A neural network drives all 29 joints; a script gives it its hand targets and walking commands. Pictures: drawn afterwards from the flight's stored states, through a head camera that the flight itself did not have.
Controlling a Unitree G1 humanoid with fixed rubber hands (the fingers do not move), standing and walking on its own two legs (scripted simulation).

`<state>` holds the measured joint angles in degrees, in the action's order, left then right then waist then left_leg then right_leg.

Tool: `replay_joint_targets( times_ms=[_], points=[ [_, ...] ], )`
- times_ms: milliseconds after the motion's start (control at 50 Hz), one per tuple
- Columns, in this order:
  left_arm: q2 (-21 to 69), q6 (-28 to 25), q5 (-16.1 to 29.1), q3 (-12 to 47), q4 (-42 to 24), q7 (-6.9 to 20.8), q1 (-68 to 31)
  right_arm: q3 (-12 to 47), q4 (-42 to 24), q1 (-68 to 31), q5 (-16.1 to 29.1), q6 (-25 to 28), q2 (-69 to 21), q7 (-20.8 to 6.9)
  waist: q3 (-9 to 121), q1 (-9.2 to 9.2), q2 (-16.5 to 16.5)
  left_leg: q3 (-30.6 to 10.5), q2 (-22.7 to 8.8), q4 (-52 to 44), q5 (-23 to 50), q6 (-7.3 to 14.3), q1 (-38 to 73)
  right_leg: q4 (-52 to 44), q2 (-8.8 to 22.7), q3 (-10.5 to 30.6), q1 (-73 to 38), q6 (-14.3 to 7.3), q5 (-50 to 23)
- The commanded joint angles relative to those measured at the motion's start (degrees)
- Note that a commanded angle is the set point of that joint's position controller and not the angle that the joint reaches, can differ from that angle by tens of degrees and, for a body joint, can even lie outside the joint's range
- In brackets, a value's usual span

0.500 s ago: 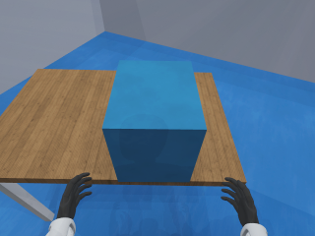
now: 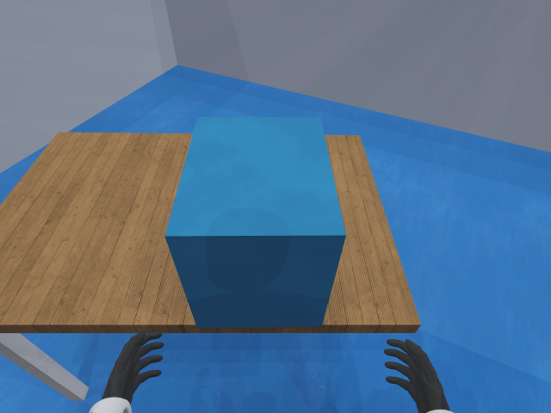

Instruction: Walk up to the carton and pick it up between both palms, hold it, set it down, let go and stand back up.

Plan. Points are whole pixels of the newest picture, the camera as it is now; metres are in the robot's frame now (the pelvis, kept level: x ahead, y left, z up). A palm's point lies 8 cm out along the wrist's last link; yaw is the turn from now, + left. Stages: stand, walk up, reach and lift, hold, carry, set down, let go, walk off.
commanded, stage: set down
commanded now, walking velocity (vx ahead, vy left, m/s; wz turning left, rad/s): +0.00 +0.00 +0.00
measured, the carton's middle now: (259, 221) +0.46 +0.07 +0.00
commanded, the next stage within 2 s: let go in 0.60 s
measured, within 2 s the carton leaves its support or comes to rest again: neither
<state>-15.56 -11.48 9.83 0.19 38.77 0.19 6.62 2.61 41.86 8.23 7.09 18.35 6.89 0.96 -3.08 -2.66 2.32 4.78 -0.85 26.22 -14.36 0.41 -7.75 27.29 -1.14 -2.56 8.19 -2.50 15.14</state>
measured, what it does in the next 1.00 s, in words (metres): stands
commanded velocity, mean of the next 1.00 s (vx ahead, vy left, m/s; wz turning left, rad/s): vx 0.00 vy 0.00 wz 0.00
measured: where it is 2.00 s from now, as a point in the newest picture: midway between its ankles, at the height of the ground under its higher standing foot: outside the picture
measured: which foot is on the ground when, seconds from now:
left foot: down 0.00-1.00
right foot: down 0.00-1.00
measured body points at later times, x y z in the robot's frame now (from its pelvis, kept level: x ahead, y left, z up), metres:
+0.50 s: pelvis +0.01 +0.00 +0.00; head +0.03 +0.01 +0.45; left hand +0.17 +0.24 -0.08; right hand +0.19 -0.21 -0.08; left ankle +0.00 +0.11 -0.74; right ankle +0.00 -0.09 -0.74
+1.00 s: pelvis +0.01 +0.00 +0.00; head +0.01 +0.01 +0.45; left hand +0.18 +0.22 -0.09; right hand +0.17 -0.23 -0.08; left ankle +0.00 +0.11 -0.74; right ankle +0.00 -0.09 -0.74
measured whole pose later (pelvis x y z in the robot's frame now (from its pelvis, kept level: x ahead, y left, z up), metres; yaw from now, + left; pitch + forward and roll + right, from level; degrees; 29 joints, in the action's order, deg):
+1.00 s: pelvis +0.01 +0.00 +0.00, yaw +0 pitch -4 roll +0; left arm -11.5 6.4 -0.1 0.5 30.1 -1.5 10.5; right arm -1.6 45.3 9.1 -0.2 13.4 10.4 -2.2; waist -4.3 -0.2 1.8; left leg 4.5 -1.5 23.8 -13.7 0.1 -6.3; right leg 22.8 -2.0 -2.7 5.8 -2.5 13.4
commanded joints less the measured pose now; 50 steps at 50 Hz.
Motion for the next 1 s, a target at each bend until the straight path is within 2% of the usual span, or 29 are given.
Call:
replay_joint_targets(
  times_ms=[0, 240, 260, 320, 340, 360, 400, 420, 440, 460, 480, 500, 520, 540, 560, 580, 600, 620, 640, 660, 680, 700, 720, 740, 760, 800, 840, 880, 980],
  points=[
    [-8.7, -1.0, -1.0, -2.9, -11.5, 0.0, -7.0, -2.2, -9.0, -6.7, -0.9, 1.9, 5.5, 0.3, 7.5, 0.3, -3.8, -2.0, 0.1, -4.4, 12.9, -1.0, 2.6, -7.8, 2.6, 4.8, -0.1, 0.3, -8.1],
    [-7.6, 5.5, -4.8, -3.6, -14.7, 0.5, -1.4, -2.7, -7.7, -2.4, -3.1, -0.2, 5.7, 0.3, 7.0, 0.94, -3.8, -2.1, 0.5, -5.1, 17.4, -1.4, 5.4, -9.6, 2.7, 3.9, -1.3, 1.2, -14.4],
    [-7.4, 3.8, -3.3, -4.1, -19.9, 0.1, -1.1, -4.6, -13.8, -2.6, -1.9, 0.7, 6.0, 0.4, 6.3, 1.49, -3.6, -2.3, 0.4, -3.6, 17.9, -1.8, 4.8, -8.8, 1.9, 3.6, -2.3, 1.3, -13.7],
    [-6.7, 5.8, -4.7, -3.4, -16.1, 0.1, -0.7, -5.0, -8.7, -1.5, -3.1, -1.1, 5.3, 0.3, 3.4, 2.19, -6.2, -2.5, 0.6, -3.9, 15.3, -2.3, 5.8, -9.3, 2.0, 3.3, -0.4, 1.1, -10.3],
    [-6.4, 8.9, -5.9, -3.4, -11.8, 0.7, -0.5, -4.8, -4.9, -2.7, -4.3, -3.3, 6.3, 0.4, 1.3, 2.19, -6.4, -2.3, 0.5, -4.5, 13.9, -2.1, 6.7, -10.5, 2.1, 3.4, 0.7, 0.7, -8.7],
    [-6.1, 9.2, -5.1, -3.8, -16.4, 0.6, 0.7, -5.0, -10.2, -1.8, -3.4, -3.3, 6.7, 0.3, 3.2, 1.36, -4.6, -2.2, 0.0, -4.6, 15.9, -1.9, 6.6, -10.1, 1.5, 2.6, 0.3, 1.0, -9.2],
    [-6.1, 8.6, -5.2, -3.3, -18.1, -0.2, 1.7, -4.9, -11.7, -1.3, -3.1, -2.8, 7.2, 0.0, 4.6, 1.32, -4.8, -2.6, 0.1, -3.6, 17.9, -2.3, 5.3, -9.2, 1.3, 3.0, -1.4, 0.8, -10.6],
    [-6.6, 7.5, -4.6, -4.0, -19.8, -0.6, 0.7, -5.2, -13.8, -1.9, -2.8, -2.3, 6.3, -0.1, 6.9, 1.22, -3.5, -2.4, 0.4, -3.1, 18.7, -1.9, 4.8, -8.8, 1.7, 3.6, -2.1, 1.2, -13.4],
    [-5.9, 7.7, -5.4, -3.5, -17.0, -0.8, 2.1, -4.4, -10.7, -1.5, -3.6, -2.9, 6.7, -0.3, 6.3, 1.33, -4.2, -3.3, 0.4, -2.6, 20.1, -2.4, 4.9, -8.4, 1.5, 3.7, -2.1, 1.0, -15.2],
    [-4.4, 10.6, -8.7, -3.1, -7.7, 0.2, 5.0, -3.6, 0.0, 1.3, -6.1, -4.9, 7.1, -0.4, 1.1, 2.68, -4.3, -3.4, 0.4, -2.9, 18.8, -2.8, 5.4, -9.3, 1.3, 3.2, -1.0, 0.6, -14.0],
    [-7.2, 5.0, -3.6, -5.4, -28.4, -1.1, 2.1, -5.2, -22.2, 0.3, -1.3, -0.6, 6.3, -0.6, 12.5, -1.3, -2.1, -3.1, 0.3, -2.1, 25.7, -2.3, 4.9, -7.7, 1.5, 3.4, -5.4, 1.5, -20.2],
    [-2.9, 9.4, -8.4, -1.7, -6.5, 0.1, 6.8, -2.4, 0.5, 1.9, -5.7, -3.7, 7.3, -0.6, -0.1, 3.23, -3.3, -4.0, 0.3, -2.1, 21.4, -2.8, 6.2, -8.5, 1.8, 4.0, -0.1, 0.9, -19.1],
    [-6.9, 6.7, -6.3, -5.9, -20.7, 0.0, 3.9, -3.9, -13.8, 1.2, -2.9, -1.1, 7.1, -0.5, 10.5, -0.03, -1.4, -3.4, 0.6, -1.7, 24.9, -2.5, 6.9, -7.9, 1.7, 3.4, -4.2, 1.7, -22.2],
    [-4.7, 10.0, -8.3, -3.3, -9.7, 0.7, 5.0, -3.9, -1.1, 1.4, -5.7, -3.0, 8.3, -0.3, 3.2, 2.61, -3.8, -3.9, 0.3, -2.4, 22.0, -2.7, 7.8, -8.6, 1.8, 3.8, -0.8, 1.2, -20.9],
    [-6.1, 7.6, -6.0, -5.4, -20.9, 0.1, 3.9, -4.5, -13.9, 0.7, -2.3, -0.9, 8.3, -0.3, 9.2, 0.15, -1.3, -3.5, 0.4, -2.1, 25.2, -2.3, 7.2, -8.4, 1.7, 3.5, -4.0, 1.8, -23.4],
    [-4.4, 11.4, -8.8, -3.6, -8.8, 1.0, 4.9, -3.7, -0.3, 0.1, -6.2, -3.1, 8.9, 0.0, 2.6, 2.95, -3.1, -3.7, 0.6, -2.6, 20.5, -2.5, 8.2, -8.8, 1.8, 3.5, -0.3, 1.6, -20.8],
    [-5.9, 9.2, -6.5, -5.5, -20.4, 0.5, 2.6, -5.1, -12.2, 0.6, -4.1, -1.1, 8.1, -0.1, 8.5, 1.0, -1.9, -3.1, 0.6, -3.1, 21.5, -2.5, 7.6, -8.7, 1.9, 2.7, -2.5, 2.0, -20.8],
    [-4.3, 11.8, -9.1, -3.4, -10.5, 0.8, 3.5, -4.4, -0.3, 0.4, -6.7, -2.8, 8.4, -0.2, 1.8, 3.07, -3.3, -3.4, 0.3, -3.1, 18.7, -2.8, 7.5, -9.3, 1.6, 2.6, 0.0, 1.1, -17.9],
    [-5.4, 10.4, -7.2, -4.8, -19.3, 0.3, 2.6, -5.2, -9.5, 0.4, -4.9, -1.5, 8.3, -0.3, 6.7, 1.23, -1.8, -2.9, 0.6, -2.8, 20.7, -2.6, 7.6, -9.3, 1.6, 2.5, -2.1, 1.4, -19.0],
    [-4.8, 11.6, -7.8, -2.9, -15.2, 0.2, 1.6, -5.7, -4.6, -0.9, -6.6, -2.1, 8.6, -0.3, 5.2, 3.28, -3.0, -3.2, 0.3, -3.0, 18.6, -2.5, 7.8, -8.9, 1.4, 2.5, 0.1, 1.3, -17.4],
    [-6.6, 7.8, -5.4, -4.1, -27.2, -1.3, 0.8, -6.0, -16.4, -0.4, -3.2, 0.3, 7.8, -0.8, 11.1, 0.68, -2.6, -3.1, 0.0, -2.4, 22.0, -2.6, 6.2, -8.0, 1.2, 2.5, -3.0, 1.4, -19.1],
    [-4.3, 11.3, -8.5, -1.6, -13.0, -1.0, 2.5, -4.6, -0.6, -0.4, -6.0, -2.3, 8.6, -1.1, 3.3, 3.03, -5.8, -3.4, 0.0, -2.6, 19.0, -3.0, 6.6, -8.3, 1.1, 2.3, 0.4, 0.8, -15.6],
    [-3.8, 12.3, -9.0, -1.1, -21.0, -2.1, -1.7, -8.5, -4.0, -6.0, -7.8, -1.6, 11.2, -2.3, 10.9, 2.08, -7.7, -2.4, -1.9, -3.3, 17.8, -3.0, 11.1, -8.4, 0.1, 0.5, 4.7, -0.1, -11.7],
    [-2.9, 13.2, -9.1, 0.4, -20.2, -2.8, -0.7, -8.2, -2.9, -3.7, -7.9, -1.5, 10.7, -3.1, 6.5, 3.23, -7.1, -2.5, -2.5, -3.9, 16.6, -2.8, 8.6, -8.7, 0.2, 0.6, 6.0, -0.8, -9.7],
    [-2.8, 13.6, -8.7, 0.2, -19.3, -2.9, -0.5, -8.6, -3.6, -4.2, -8.1, -1.8, 10.8, -3.2, 7.9, 2.89, -4.4, -2.4, -2.2, -3.6, 16.7, -2.2, 8.1, -8.5, 0.5, 0.8, 4.3, -0.3, -10.6],
    [-3.4, 14.3, -8.4, -0.5, -19.2, -2.7, 0.5, -7.8, -3.5, -2.6, -7.8, -1.8, 10.4, -2.9, 8.4, 2.94, -2.3, -2.2, -1.1, -3.2, 17.1, -1.6, 7.6, -8.3, 1.1, 1.8, 2.1, 0.7, -16.3],
    [-3.6, 14.9, -8.9, -1.4, -18.7, -2.5, 1.5, -7.0, -2.9, -1.6, -7.4, -1.8, 10.4, -2.8, 8.7, 2.57, -1.8, -2.3, -0.2, -3.2, 18.0, -1.5, 7.7, -8.2, 1.5, 2.4, 0.5, 1.4, -20.5],
    [-3.5, 15.5, -9.7, -2.2, -17.5, -2.3, 1.9, -6.3, -2.4, -1.3, -7.1, -2.1, 10.3, -2.9, 8.0, 2.35, -1.8, -2.3, 0.3, -3.4, 18.1, -1.6, 7.9, -8.6, 1.6, 2.5, 0.0, 1.6, -21.2],
    [-2.9, 16.8, -10.5, -2.7, -15.8, -2.0, 0.7, -5.7, -3.8, -1.8, -7.2, -3.7, 10.0, -3.0, 5.0, 1.95, -2.3, -1.8, 0.3, -5.0, 14.3, -1.3, 6.6, -9.6, 1.7, 2.7, 0.7, 1.2, -16.1]
  ],
)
